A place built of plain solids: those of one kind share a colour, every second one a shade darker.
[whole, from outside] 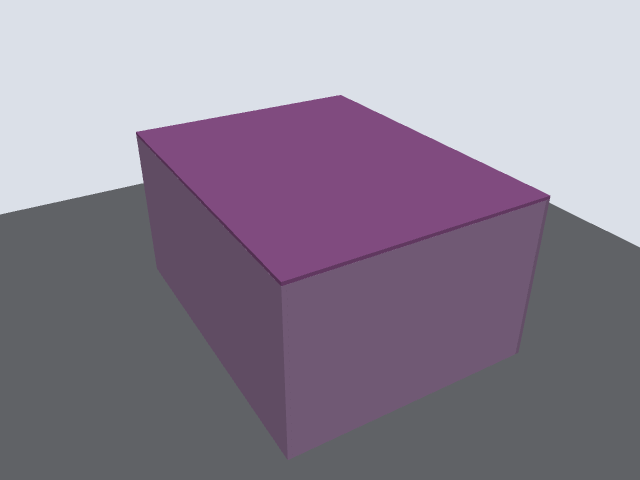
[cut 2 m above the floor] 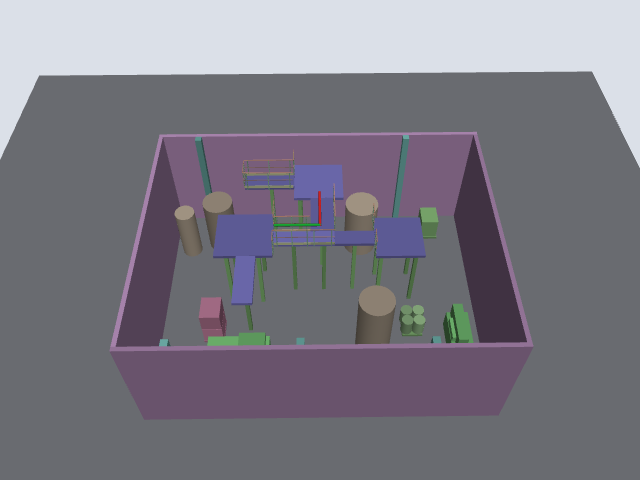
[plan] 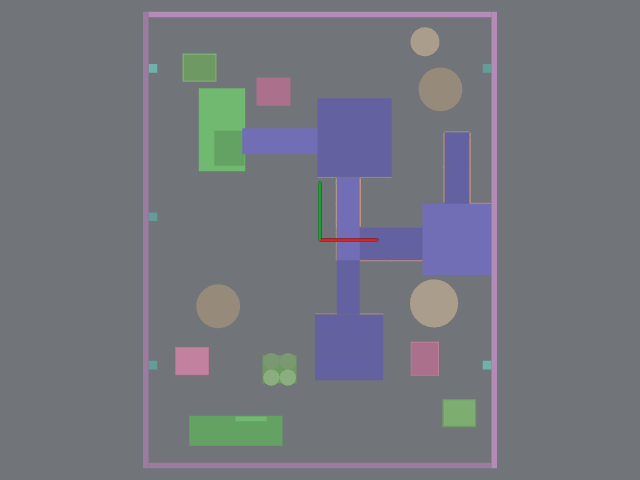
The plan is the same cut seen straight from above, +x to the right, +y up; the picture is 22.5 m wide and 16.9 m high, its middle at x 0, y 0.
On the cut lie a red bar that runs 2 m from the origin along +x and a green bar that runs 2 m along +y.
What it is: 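A plant hall; level steel catwalks 4.10 m over a floor that is never walked; the drop lies beside the walker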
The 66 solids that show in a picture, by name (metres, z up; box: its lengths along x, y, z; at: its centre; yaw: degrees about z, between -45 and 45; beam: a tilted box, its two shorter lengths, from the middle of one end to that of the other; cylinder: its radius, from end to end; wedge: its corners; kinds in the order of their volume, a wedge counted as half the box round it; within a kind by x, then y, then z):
{
 "wall_1": {"box": [0.2, 16.08, 8.21], "at": [-6.13, 0.0, 4.05]},
 "wall_2": {"box": [12.07, 0.2, 8.21], "at": [0.0, -7.94, 4.05]},
 "wall_3": {"box": [12.07, 0.2, 8.21], "at": [0.0, 7.94, 4.05]},
 "wall_4": {"box": [0.2, 16.08, 8.21], "at": [6.13, 0.0, 4.05]},
 "roof_1": {"box": [12.47, 16.08, 0.16], "at": [0.0, 0.0, 8.24]},
 "tank_1": {"cylinder": 0.77, "from": [-3.58, -2.33, 0.0], "to": [-3.58, -2.33, 5.44]},
 "tank_2": {"cylinder": 0.51, "from": [3.7, 6.98, 0.0], "to": [3.7, 6.98, 3.0]},
 "tank_3": {"cylinder": 0.85, "from": [4.02, -2.23, 0.0], "to": [4.02, -2.23, 3.2]},
 "tank_4": {"cylinder": 0.77, "from": [4.24, 5.3, 0.0], "to": [4.24, 5.3, 3.2]},
 "mach_1": {"box": [1.64, 2.92, 1.22], "at": [-3.45, 3.88, 0.56]},
 "mach_2": {"box": [1.06, 1.24, 0.36], "at": [-3.19, 3.23, 1.35]},
 "mach_3": {"box": [3.28, 1.06, 1.1], "at": [-2.96, -6.72, 0.5]},
 "mach_4": {"box": [1.11, 0.51, 0.36], "at": [-2.43, -6.47, 1.23]},
 "mach_5": {"box": [2.0, 0.47, 0.79], "at": [-2.35, -6.62, 1.45]},
 "tote_1": {"box": [1.2, 1.0, 0.19], "at": [-4.5, -4.27, 0.04]},
 "tote_2": {"box": [1.16, 0.96, 1.0], "at": [-4.5, -4.27, 0.64]},
 "tote_3": {"box": [1.2, 1.0, 0.19], "at": [-1.64, 5.22, 0.04]},
 "tote_4": {"box": [1.16, 0.96, 1.0], "at": [-1.64, 5.22, 0.64]},
 "tote_5": {"box": [1.16, 0.96, 1.0], "at": [-1.64, 5.22, 1.66]},
 "tote_6": {"box": [1.0, 1.2, 0.19], "at": [3.69, -4.18, 0.04]},
 "tote_7": {"box": [0.96, 1.16, 1.0], "at": [3.69, -4.18, 0.64]},
 "floor_1": {"box": [2.65, 0.92, 0.16], "at": [-1.41, 3.47, 4.02]},
 "floor_2": {"box": [0.81, 1.91, 0.16], "at": [1.0, -1.67, 4.02]},
 "floor_3": {"box": [0.81, 1.14, 0.16], "at": [1.0, -0.14, 4.02]},
 "floor_4": {"box": [0.81, 1.79, 0.16], "at": [1.0, 1.33, 4.02]},
 "floor_5": {"box": [2.4, 2.32, 0.16], "at": [1.03, -3.78, 4.02]},
 "floor_6": {"box": [2.62, 2.77, 0.16], "at": [1.22, 3.61, 4.02]},
 "floor_7": {"box": [2.21, 1.14, 0.16], "at": [2.51, -0.14, 4.02]},
 "floor_8": {"box": [2.42, 2.51, 0.16], "at": [4.82, 0.02, 4.02]},
 "floor_9": {"box": [0.88, 2.53, 0.16], "at": [4.83, 2.53, 4.02]},
 "pier_1": {"box": [0.31, 0.31, 7.88], "at": [-5.88, -4.41, 3.89]},
 "pier_2": {"box": [0.31, 0.31, 7.88], "at": [-5.88, 0.82, 3.89]},
 "pier_3": {"box": [0.31, 0.31, 7.88], "at": [-5.88, 6.04, 3.89]},
 "pier_4": {"box": [0.31, 0.31, 7.88], "at": [5.88, -4.41, 3.89]},
 "pier_5": {"box": [0.31, 0.31, 7.88], "at": [5.88, 6.04, 3.89]},
 "pal_1": {"box": [1.2, 1.0, 0.19], "at": [-4.24, 6.07, 0.05]},
 "pal_2": {"box": [1.1, 0.9, 1.18], "at": [-4.24, 6.07, 0.73]},
 "pal_3": {"box": [1.2, 1.0, 0.19], "at": [-1.42, -4.55, 0.05]},
 "pal_4": {"box": [1.2, 1.0, 0.19], "at": [4.91, -6.09, 0.05]},
 "pal_5": {"box": [1.1, 0.9, 1.19], "at": [4.91, -6.09, 0.74]},
 "column_1": {"box": [0.19, 0.19, 3.91], "at": [-1.49, 3.47, 1.9]},
 "column_2": {"box": [0.19, 0.19, 3.91], "at": [0.23, 2.93, 1.9]},
 "column_3": {"box": [0.19, 0.19, 3.91], "at": [0.23, 4.46, 1.9]},
 "column_4": {"box": [0.19, 0.19, 3.91], "at": [0.33, -4.62, 1.9]},
 "column_5": {"box": [0.19, 0.19, 3.91], "at": [0.33, -2.94, 1.9]},
 "column_6": {"box": [0.19, 0.19, 3.91], "at": [1.0, -1.7, 1.9]},
 "column_7": {"box": [0.19, 0.19, 3.91], "at": [1.0, -0.22, 1.9]},
 "column_8": {"box": [0.19, 0.19, 3.91], "at": [1.0, 1.27, 1.9]},
 "column_9": {"box": [0.19, 0.19, 3.91], "at": [1.92, -4.62, 1.9]},
 "column_10": {"box": [0.19, 0.19, 3.91], "at": [1.92, -2.94, 1.9]},
 "column_11": {"box": [0.19, 0.19, 3.91], "at": [2.21, 2.93, 1.9]},
 "column_12": {"box": [0.19, 0.19, 3.91], "at": [3.93, 0.99, 1.9]},
 "column_13": {"box": [0.19, 0.19, 3.91], "at": [4.83, 2.47, 1.9]},
 "drum_1": {"cylinder": 0.28, "from": [-1.71, -4.84, 0.14], "to": [-1.71, -4.84, 1.02]},
 "drum_2": {"cylinder": 0.28, "from": [-1.71, -4.26, 0.14], "to": [-1.71, -4.26, 1.02]},
 "drum_3": {"cylinder": 0.28, "from": [-1.13, -4.84, 0.14], "to": [-1.13, -4.84, 1.02]},
 "drum_4": {"cylinder": 0.28, "from": [-1.13, -4.26, 0.14], "to": [-1.13, -4.26, 1.02]},
 "toe_1": {"box": [0.012, 1.14, 0.18], "at": [0.58, -0.14, 4.15]},
 "toe_2": {"box": [0.012, 1.75, 0.18], "at": [0.58, 1.3, 4.15]},
 "toe_3": {"box": [0.012, 2.48, 0.18], "at": [4.38, 2.56, 4.15]},
 "toe_4": {"box": [0.012, 2.48, 0.18], "at": [5.27, 2.56, 4.15]},
 "rail_1": {"box": [0.036, 1.75, 0.036], "at": [0.57, 1.3, 5.15]},
 "rail_2": {"box": [0.036, 1.7, 0.036], "at": [1.43, 1.33, 5.15]},
 "rail_3": {"box": [2.21, 0.036, 0.036], "at": [2.51, -0.73, 5.15]},
 "rail_4": {"box": [0.036, 2.48, 0.036], "at": [5.29, 2.56, 5.15]},
 "knee_1": {"box": [0.032, 2.48, 0.032], "at": [5.29, 2.56, 4.65]}
}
